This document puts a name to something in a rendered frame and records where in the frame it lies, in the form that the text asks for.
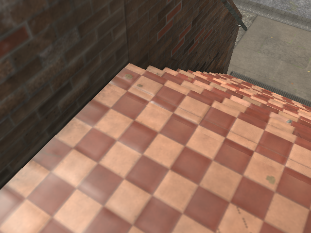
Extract stairs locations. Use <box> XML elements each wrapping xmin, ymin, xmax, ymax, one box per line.
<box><xmin>146</xmin><ymin>65</ymin><xmax>311</xmax><ymax>142</ymax></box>

